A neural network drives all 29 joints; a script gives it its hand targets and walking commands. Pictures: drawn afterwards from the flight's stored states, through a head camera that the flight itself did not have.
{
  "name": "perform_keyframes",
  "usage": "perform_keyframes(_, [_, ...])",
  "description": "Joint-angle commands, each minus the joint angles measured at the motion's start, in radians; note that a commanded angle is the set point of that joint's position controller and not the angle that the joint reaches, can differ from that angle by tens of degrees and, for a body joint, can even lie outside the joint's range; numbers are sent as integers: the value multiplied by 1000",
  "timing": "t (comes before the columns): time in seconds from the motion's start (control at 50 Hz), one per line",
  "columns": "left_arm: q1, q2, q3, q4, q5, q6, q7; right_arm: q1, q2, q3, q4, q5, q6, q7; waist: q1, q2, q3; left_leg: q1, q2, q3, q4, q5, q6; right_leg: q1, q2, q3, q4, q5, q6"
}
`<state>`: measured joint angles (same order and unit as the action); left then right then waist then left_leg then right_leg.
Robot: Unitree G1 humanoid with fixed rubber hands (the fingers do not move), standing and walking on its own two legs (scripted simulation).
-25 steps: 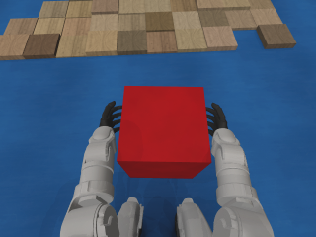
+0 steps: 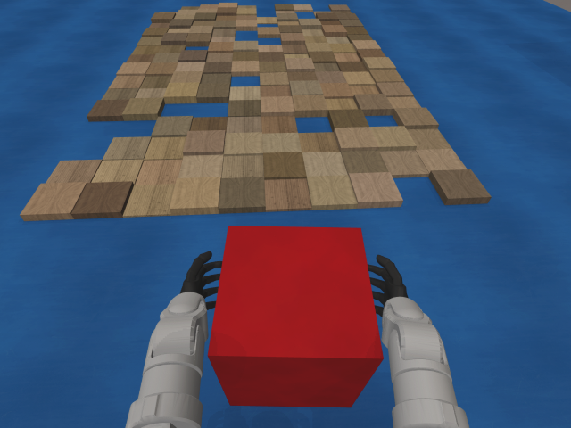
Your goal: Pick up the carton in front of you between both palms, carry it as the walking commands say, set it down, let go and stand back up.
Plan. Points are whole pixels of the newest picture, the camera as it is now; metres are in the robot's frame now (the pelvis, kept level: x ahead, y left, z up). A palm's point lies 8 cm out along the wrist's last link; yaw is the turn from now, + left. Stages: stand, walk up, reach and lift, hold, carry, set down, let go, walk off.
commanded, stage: reach and lift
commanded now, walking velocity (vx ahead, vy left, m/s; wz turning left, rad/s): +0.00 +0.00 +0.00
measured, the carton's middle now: (292, 321) +0.30 +0.00 -0.05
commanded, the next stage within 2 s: hold in 1.00 s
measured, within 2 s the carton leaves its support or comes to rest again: neither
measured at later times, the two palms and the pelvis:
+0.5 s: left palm (192, 297) +0.30 +0.15 +0.03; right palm (397, 302) +0.29 -0.15 +0.03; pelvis -0.01 +0.00 +0.01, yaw +0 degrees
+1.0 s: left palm (190, 293) +0.30 +0.15 +0.04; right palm (398, 298) +0.29 -0.15 +0.04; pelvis +0.01 +0.00 +0.01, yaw +0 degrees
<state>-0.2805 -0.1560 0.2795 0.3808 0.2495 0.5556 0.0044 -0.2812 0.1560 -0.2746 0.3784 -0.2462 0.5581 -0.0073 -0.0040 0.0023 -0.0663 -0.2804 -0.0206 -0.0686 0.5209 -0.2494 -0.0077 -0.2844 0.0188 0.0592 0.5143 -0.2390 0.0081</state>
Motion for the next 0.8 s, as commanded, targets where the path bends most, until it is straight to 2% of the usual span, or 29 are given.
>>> perform_keyframes(0.0, [-467, -953, -537, 25, -176, 23, -239, -465, 947, 533, 25, 175, 22, 243, 0, 4, -152, 109, -67, -13, -123, 127, 7, 142, 66, 15, -113, 127, -13])
perform_keyframes(0.08, [-522, -939, -466, 66, -140, 36, -247, -526, 926, 461, 65, 139, 34, 253, 2, 8, -68, 85, -60, -5, -140, 7, 14, 122, 62, 7, -125, 10, -22])
perform_keyframes(0.12, [-569, -956, -469, 63, -143, 30, -253, -574, 940, 464, 59, 142, 28, 261, 1, 8, -90, 95, -58, -4, -136, -11, 15, 130, 62, 3, -120, -7, -23])
perform_keyframes(0.26, [-627, -975, -507, 30, -162, 24, -255, -627, 958, 499, 26, 155, 23, 265, 0, 1, -175, 144, -60, -4, -130, 37, 13, 175, 68, 0, -113, 35, -19])
perform_keyframes(0.6, [-474, -926, -539, -74, -177, 60, -243, -473, 933, 539, -76, 179, 60, 244, 4, -4, -183, 220, -73, -2, -162, 225, 6, 261, 72, 14, -155, 233, -3])
perform_keyframes(0.78, [-427, -914, -567, -133, -197, 81, -239, -423, 921, 566, -135, 199, 81, 236, 4, -3, -175, 242, -76, -6, -174, 271, 3, 284, 75, 18, -166, 283, -1])
